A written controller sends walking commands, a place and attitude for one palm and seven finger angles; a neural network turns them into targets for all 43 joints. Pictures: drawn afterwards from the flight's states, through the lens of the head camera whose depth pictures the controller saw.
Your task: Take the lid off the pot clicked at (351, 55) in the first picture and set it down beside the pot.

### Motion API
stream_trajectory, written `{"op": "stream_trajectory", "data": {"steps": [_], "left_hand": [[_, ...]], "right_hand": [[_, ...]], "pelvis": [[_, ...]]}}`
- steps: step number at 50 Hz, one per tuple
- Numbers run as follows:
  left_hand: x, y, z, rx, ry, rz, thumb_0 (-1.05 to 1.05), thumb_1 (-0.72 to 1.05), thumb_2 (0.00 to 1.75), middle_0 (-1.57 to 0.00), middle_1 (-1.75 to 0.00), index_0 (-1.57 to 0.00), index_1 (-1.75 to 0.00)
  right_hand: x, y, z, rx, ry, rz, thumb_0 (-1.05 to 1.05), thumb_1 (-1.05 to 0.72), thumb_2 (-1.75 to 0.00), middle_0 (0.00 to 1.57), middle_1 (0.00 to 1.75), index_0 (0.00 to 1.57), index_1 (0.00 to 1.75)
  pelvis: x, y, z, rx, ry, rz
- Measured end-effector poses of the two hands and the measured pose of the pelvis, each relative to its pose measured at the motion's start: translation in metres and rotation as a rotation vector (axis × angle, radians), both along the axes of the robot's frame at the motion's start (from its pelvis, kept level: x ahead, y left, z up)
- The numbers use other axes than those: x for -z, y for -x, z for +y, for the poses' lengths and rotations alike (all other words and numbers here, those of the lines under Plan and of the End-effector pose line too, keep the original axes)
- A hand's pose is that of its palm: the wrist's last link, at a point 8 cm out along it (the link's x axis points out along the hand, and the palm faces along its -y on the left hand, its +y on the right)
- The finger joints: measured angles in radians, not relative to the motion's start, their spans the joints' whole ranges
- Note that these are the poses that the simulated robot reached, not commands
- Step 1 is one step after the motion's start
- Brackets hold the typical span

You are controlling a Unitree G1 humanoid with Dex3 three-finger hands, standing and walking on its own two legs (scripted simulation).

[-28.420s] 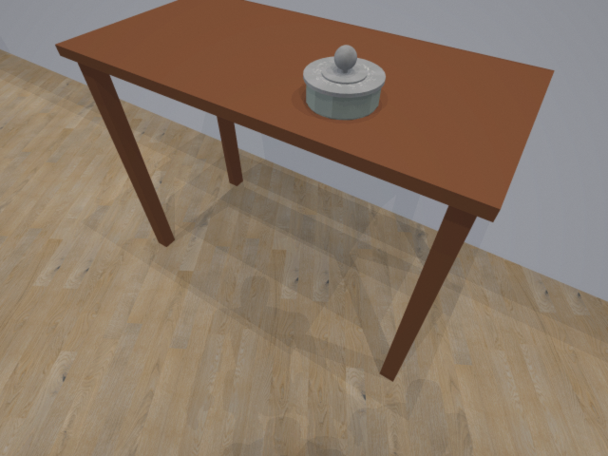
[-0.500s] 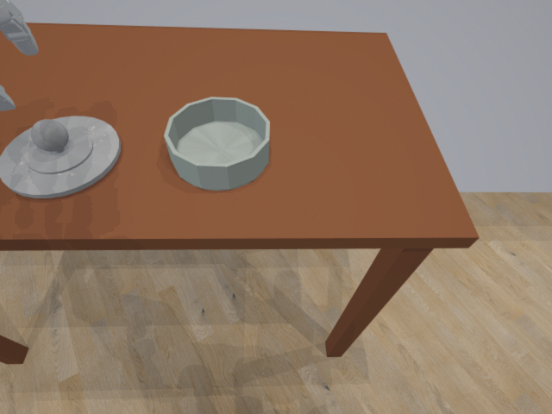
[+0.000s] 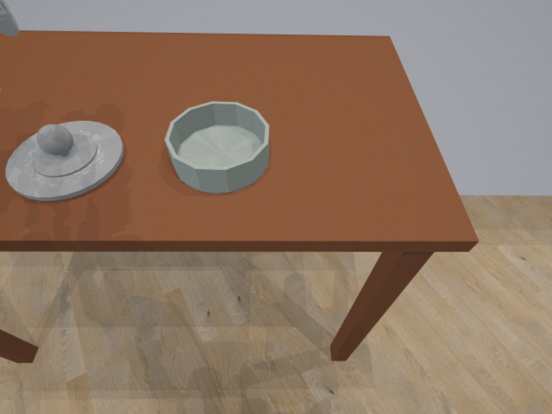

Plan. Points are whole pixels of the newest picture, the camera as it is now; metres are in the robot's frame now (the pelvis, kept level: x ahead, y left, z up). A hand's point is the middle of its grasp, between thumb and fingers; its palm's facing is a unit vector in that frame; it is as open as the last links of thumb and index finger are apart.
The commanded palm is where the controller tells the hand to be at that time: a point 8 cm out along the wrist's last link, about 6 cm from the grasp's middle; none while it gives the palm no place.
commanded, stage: draw the hand back to the body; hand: left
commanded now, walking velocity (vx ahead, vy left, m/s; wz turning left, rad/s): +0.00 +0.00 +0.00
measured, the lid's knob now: (55, 139) +0.49 +0.32 +0.12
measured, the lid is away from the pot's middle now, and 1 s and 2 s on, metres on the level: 0.24 0.24 0.24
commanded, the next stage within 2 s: none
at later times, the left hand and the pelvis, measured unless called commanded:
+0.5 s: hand out of the picture +0.42 +0.28 +0.27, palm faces +0.04 -0.31 -0.95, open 10.9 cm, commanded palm +0.37 +0.30 +0.33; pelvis -0.01 -0.01 +0.00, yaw +1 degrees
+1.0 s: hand out of the picture +0.37 +0.24 +0.32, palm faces +0.51 -0.84 -0.19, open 9.8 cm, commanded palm +0.31 +0.27 +0.32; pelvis +0.02 -0.04 +0.01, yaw -2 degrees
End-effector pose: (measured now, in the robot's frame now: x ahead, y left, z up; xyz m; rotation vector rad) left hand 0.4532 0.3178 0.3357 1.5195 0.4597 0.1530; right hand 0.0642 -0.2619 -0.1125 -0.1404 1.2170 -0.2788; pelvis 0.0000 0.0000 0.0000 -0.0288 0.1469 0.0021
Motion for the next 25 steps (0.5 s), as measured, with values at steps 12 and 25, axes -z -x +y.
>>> {"op": "stream_trajectory", "data": {"steps": [12,25], "left_hand": [[0.004,0.015,-0.015,0.065,-0.025,-0.061,0.00,-0.16,0.98,-0.56,-0.49,-0.56,-0.49],[0.010,0.059,-0.020,0.184,0.272,-0.261,0.00,-0.16,0.98,-0.56,-0.49,-0.56,-0.49]], "right_hand": [[-0.002,-0.015,-0.004,-0.018,-0.019,-0.045,0.01,-0.90,-0.90,0.20,0.30,0.20,0.30],[-0.014,-0.067,0.008,-0.135,-0.039,-0.210,0.01,-0.91,-0.90,0.20,0.29,0.20,0.30]], "pelvis": [[-0.001,0.000,-0.004,0.006,-0.006,-0.023],[-0.003,0.008,-0.009,-0.009,-0.010,-0.087]]}}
